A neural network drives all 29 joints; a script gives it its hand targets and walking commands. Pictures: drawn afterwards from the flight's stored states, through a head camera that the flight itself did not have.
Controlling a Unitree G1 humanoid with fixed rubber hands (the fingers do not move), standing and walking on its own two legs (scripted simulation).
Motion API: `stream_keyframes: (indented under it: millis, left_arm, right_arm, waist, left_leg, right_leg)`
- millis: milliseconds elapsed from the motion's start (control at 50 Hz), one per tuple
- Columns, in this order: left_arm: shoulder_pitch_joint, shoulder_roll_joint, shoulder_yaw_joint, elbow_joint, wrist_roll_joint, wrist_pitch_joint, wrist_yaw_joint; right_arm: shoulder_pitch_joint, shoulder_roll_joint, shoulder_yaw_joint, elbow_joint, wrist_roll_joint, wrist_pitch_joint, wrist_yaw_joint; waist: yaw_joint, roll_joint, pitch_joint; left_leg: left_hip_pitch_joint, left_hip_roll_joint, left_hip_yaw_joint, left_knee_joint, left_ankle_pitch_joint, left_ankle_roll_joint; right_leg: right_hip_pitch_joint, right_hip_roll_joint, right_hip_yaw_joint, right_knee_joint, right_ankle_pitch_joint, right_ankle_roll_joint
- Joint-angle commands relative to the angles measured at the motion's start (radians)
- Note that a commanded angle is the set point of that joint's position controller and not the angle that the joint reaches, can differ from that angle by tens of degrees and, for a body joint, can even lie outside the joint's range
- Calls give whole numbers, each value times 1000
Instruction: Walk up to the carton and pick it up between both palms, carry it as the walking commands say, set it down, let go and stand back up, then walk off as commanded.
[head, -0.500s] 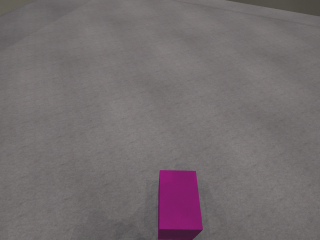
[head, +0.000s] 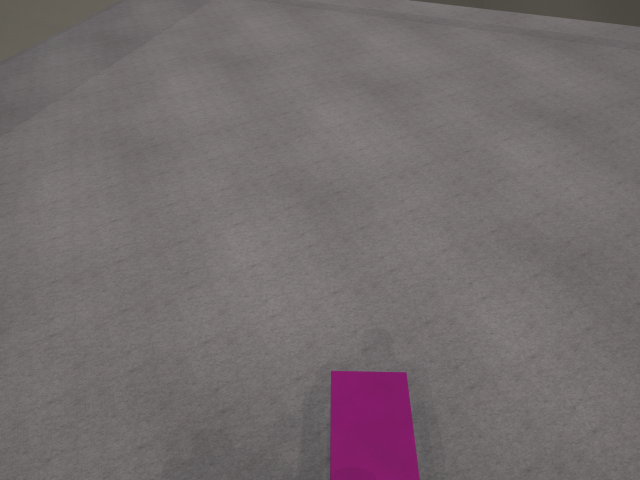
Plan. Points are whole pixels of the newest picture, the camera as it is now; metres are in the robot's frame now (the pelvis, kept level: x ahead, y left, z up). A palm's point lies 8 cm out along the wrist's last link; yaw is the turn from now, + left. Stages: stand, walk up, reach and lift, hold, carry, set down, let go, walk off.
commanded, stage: stand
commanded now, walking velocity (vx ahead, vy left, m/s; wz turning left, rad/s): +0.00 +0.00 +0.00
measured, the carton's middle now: (367, 445) +0.28 -0.10 -0.63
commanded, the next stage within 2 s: walk off in 0.04 s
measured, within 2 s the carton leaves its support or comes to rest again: neither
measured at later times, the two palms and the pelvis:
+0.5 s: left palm out of the picture +0.00 +0.22 -0.15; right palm out of the picture -0.05 -0.26 -0.14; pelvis -0.01 -0.03 +0.00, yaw +0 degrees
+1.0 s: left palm out of the picture +0.00 +0.07 -0.15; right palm out of the picture +0.05 -0.42 -0.13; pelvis -0.02 -0.17 -0.01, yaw +3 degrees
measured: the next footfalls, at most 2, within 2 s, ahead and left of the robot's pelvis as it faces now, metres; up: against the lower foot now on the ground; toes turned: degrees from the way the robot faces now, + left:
right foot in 0.68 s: +0.06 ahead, -0.23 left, +0.00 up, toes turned -5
left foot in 1.02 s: -0.01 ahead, -0.09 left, +0.00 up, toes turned +11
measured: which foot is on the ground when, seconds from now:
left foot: down 0.00-0.68, up 0.70-1.00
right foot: down 0.00-0.40, up 0.42-0.66, down 0.68-1.00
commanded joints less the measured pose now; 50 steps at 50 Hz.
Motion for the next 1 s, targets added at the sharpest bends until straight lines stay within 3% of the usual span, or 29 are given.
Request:
stream_keyframes:
  millis: [0,200,260,300,360,400,420,440,480,580,620,640,660,680,700,720,740,760,780,840,920,960,980]
  left_arm:
    - [68,90,21,5,0,-5,7]
    - [106,65,24,56,3,3,10]
    - [136,75,35,90,0,17,20]
    - [125,85,47,82,3,28,22]
    - [92,87,61,47,10,42,16]
    - [60,92,73,14,16,55,7]
    - [31,89,79,-5,19,64,0]
    - [14,75,80,-21,19,70,-6]
    - [2,68,82,-49,16,72,-14]
    - [-17,80,88,-108,19,69,-38]
    - [41,90,93,-114,17,68,-49]
    - [114,114,100,-95,19,62,-53]
    - [187,182,115,-83,33,49,-54]
    - [220,290,134,-95,36,40,-51]
    - [217,272,122,-98,19,44,-40]
    - [158,232,107,-109,28,46,-30]
    - [89,202,96,-126,29,49,-20]
    - [30,186,90,-144,28,50,-12]
    - [-7,168,82,-161,28,48,-9]
    - [4,145,68,-166,36,42,-9]
    - [69,145,58,-146,39,52,-5]
    - [66,154,59,-142,30,58,-7]
    - [60,162,61,-139,23,62,-7]
  right_arm:
    - [105,-77,-17,12,1,-1,-10]
    - [103,-63,-14,16,-1,3,-18]
    - [92,-88,-21,-13,-15,-8,-12]
    - [94,-111,-31,-29,-20,-8,-16]
    - [119,-137,-46,-41,-25,1,-33]
    - [135,-156,-57,-49,-30,3,-48]
    - [146,-162,-64,-53,-35,0,-56]
    - [147,-174,-70,-55,-38,-2,-60]
    - [104,-183,-79,-69,-40,-2,-62]
    - [119,-201,-98,-65,-30,5,-52]
    - [72,-235,-112,-76,-27,14,-52]
    - [61,-236,-115,-81,-23,19,-51]
    - [107,-188,-105,-80,-24,20,-45]
    - [119,-71,-76,-126,-26,24,-43]
    - [14,-86,-78,-140,-8,45,-56]
    - [-20,-108,-80,-159,2,50,-51]
    - [-16,-103,-80,-156,-1,48,-40]
    - [14,-117,-86,-144,-9,45,-30]
    - [52,-121,-88,-125,-20,48,-27]
    - [43,-104,-84,-132,-18,55,-29]
    - [8,-86,-67,-150,-3,58,-46]
    - [55,-86,-65,-134,1,56,-47]
    - [95,-87,-66,-121,-1,53,-47]
  waist:
    - [7,-7,-9]
    - [8,-4,20]
    - [-10,-29,28]
    - [-24,11,36]
    - [-45,94,70]
    - [-67,150,79]
    - [-77,140,83]
    - [-72,107,80]
    - [-46,103,82]
    - [-61,183,39]
    - [-23,202,27]
    - [13,149,0]
    - [45,-21,-60]
    - [58,-371,-130]
    - [110,-313,-150]
    - [76,-225,-88]
    - [37,-149,-42]
    - [2,-123,-30]
    - [-12,-122,-32]
    - [-12,-129,-35]
    - [11,-153,-40]
    - [-20,-115,-46]
    - [-49,-93,-41]
  left_leg:
    - [-51,128,-78,-40,471,-11]
    - [-56,124,-83,-65,426,3]
    - [-56,170,-103,-51,477,3]
    - [-65,210,-130,-31,517,11]
    - [-57,318,-231,-38,555,71]
    - [-64,409,-311,-54,631,154]
    - [-75,451,-330,-64,696,206]
    - [-81,452,-311,-66,715,226]
    - [-76,401,-249,-53,684,179]
    - [-99,333,-167,-13,710,96]
    - [-164,317,-140,30,620,57]
    - [-228,281,-114,119,507,28]
    - [-321,208,-52,272,326,-11]
    - [-539,73,59,569,-340,-59]
    - [-457,40,-57,796,-416,-42]
    - [-488,46,-100,871,-367,-16]
    - [-487,70,-110,864,-287,-3]
    - [-477,94,-77,848,-207,-4]
    - [-445,94,-37,831,-164,-11]
    - [-390,79,4,674,-182,-11]
    - [-313,59,21,416,-183,11]
    - [-225,56,36,273,-110,30]
    - [-141,57,45,158,-34,40]
  right_leg:
    - [92,-129,113,-38,449,-24]
    - [78,-115,104,-67,377,-26]
    - [62,-96,85,-63,326,-14]
    - [19,-89,68,-23,276,-3]
    - [-127,-58,28,70,101,23]
    - [-232,-37,34,262,-150,32]
    - [-286,-33,58,397,-244,37]
    - [-322,-40,89,473,-267,47]
    - [-354,-58,126,454,-226,65]
    - [-236,-23,45,262,-129,76]
    - [-111,-19,25,100,-38,60]
    - [32,-1,3,-19,55,49]
    - [199,-50,32,-90,151,39]
    - [293,-351,320,-110,506,-70]
    - [71,-364,314,-136,542,-199]
    - [0,-328,275,-149,434,-212]
    - [-45,-285,234,-156,313,-187]
    - [-53,-245,209,-158,256,-168]
    - [-71,-218,178,-153,276,-169]
    - [-90,-198,173,-147,281,-192]
    - [-63,-225,251,-165,246,-214]
    - [-99,-218,259,-176,179,-196]
    - [-157,-199,243,-165,114,-168]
